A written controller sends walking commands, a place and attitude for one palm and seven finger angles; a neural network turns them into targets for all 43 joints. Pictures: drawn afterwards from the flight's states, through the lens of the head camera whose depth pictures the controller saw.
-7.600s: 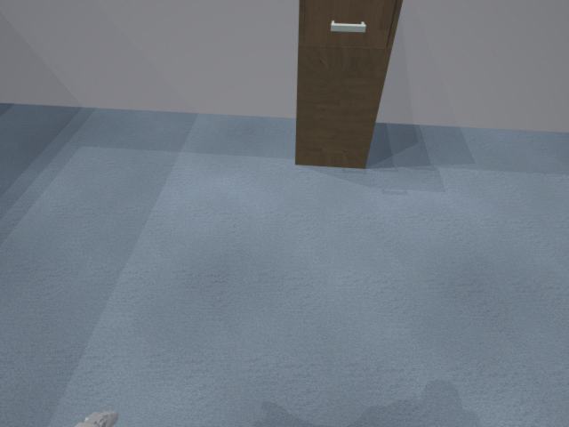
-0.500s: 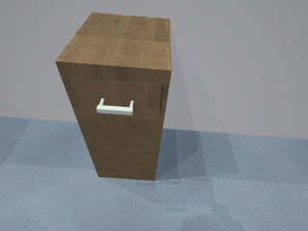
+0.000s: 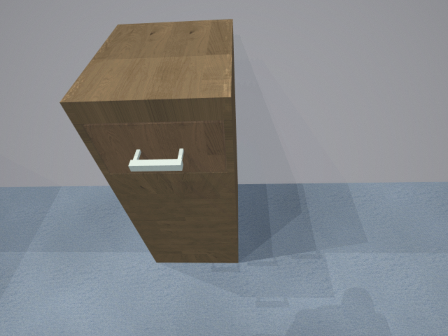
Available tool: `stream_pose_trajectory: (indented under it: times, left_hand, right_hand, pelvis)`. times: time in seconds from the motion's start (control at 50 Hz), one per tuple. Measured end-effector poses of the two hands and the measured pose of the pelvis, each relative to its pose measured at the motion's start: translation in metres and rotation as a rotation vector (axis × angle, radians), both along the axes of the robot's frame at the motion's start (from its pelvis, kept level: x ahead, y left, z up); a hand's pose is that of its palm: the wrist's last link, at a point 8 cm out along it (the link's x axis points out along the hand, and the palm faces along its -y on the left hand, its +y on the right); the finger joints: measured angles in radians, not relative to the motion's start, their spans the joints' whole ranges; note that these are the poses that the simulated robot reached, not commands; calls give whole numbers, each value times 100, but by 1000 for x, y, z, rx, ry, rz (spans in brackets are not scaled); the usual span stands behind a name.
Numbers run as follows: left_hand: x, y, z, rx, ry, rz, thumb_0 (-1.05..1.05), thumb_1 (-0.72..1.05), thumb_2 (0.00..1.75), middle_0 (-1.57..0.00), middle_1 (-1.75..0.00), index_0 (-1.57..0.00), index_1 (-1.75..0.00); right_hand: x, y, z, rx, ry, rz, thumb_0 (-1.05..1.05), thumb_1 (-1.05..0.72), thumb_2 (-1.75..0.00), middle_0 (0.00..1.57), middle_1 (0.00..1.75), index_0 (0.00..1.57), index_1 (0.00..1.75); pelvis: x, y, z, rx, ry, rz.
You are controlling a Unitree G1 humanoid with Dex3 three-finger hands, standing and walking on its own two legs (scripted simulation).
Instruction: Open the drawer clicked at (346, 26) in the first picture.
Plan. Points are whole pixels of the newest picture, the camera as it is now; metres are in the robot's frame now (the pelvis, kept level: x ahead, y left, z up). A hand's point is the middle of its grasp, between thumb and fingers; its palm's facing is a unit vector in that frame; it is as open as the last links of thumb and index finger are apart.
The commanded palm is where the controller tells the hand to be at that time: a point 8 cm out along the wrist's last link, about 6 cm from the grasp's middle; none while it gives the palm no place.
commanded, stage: look again from close up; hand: left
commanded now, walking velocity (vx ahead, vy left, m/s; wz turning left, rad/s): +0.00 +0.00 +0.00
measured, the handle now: (157, 159) +0.53 +0.20 -0.02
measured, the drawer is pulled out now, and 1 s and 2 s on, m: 0.00 0.00 0.00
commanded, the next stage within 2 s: raise the hand with hooked fingers in 0.14 s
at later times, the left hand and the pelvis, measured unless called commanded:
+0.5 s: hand (116, 314) +0.17 +0.20 -0.03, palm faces -0.04 -0.35 -0.94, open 7.8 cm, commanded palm +0.11 +0.22 -0.02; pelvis -0.06 +0.00 -0.01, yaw -3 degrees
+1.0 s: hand (95, 306) +0.17 +0.23 -0.01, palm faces +0.03 -0.09 -1.00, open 10.5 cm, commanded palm +0.14 +0.23 +0.05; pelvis -0.09 +0.01 -0.02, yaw -1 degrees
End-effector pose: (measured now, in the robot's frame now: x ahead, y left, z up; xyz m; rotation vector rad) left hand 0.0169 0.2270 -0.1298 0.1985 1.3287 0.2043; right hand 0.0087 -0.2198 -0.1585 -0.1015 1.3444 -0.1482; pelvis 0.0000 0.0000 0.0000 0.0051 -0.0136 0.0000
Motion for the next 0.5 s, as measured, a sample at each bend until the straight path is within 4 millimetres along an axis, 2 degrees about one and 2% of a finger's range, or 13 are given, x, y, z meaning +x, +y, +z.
stream_pose_trajectory:
  times: [0.12, 0.26, 0.28, 0.3, 0.36, 0.44, 0.5]
  left_hand:
    - [-7, -3, 2, -11, -4, -1, 1, 93, 90, -20, -30, -20, -30]
    - [-23, -7, 1, -22, 17, 8, 1, 93, 90, -20, -30, -20, -30]
    - [-17, -7, 6, -7, -10, -57, 1, 93, 90, -20, -30, -20, -30]
    - [-3, -5, 17, 32, -97, -132, 1, 93, 90, -21, -30, -21, -30]
    - [48, -1, 67, 223, -384, -308, 2, 91, 89, -21, -32, -21, -32]
    - [112, -2, 130, 581, -686, -641, 2, 85, 87, -21, -35, -21, -35]
    - [133, -8, 154, 841, -816, -832, 1, 79, 85, -21, -38, -21, -38]
  right_hand:
    - [-4, -4, 4, -2, -10, 9, 1, -92, -90, 19, 29, 19, 30]
    - [-33, 0, 7, 14, 58, 8, 0, -91, -90, 19, 29, 19, 30]
    - [-33, -1, 9, 8, 39, 8, 0, -91, -90, 19, 30, 20, 30]
    - [-30, -3, 13, -11, -17, 10, 1, -91, -90, 19, 30, 20, 30]
    - [-10, -15, 21, -64, -219, -8, 1, -92, -90, 20, 30, 20, 30]
    - [37, -30, 34, -105, -447, 46, 2, -92, -90, 20, 30, 20, 30]
    - [73, -38, 51, -119, -581, 86, 1, -92, -90, 20, 30, 20, 30]
  pelvis:
    - [-5, -4, 3, 3, -8, -2]
    - [-13, -6, 5, -2, -4, 3]
    - [-16, -6, 5, 0, -3, -12]
    - [-19, -6, 4, 4, 2, -31]
    - [-29, -2, 2, 12, 30, -27]
    - [-49, 1, -5, 33, 95, -35]
    - [-62, 2, -13, 46, 133, -60]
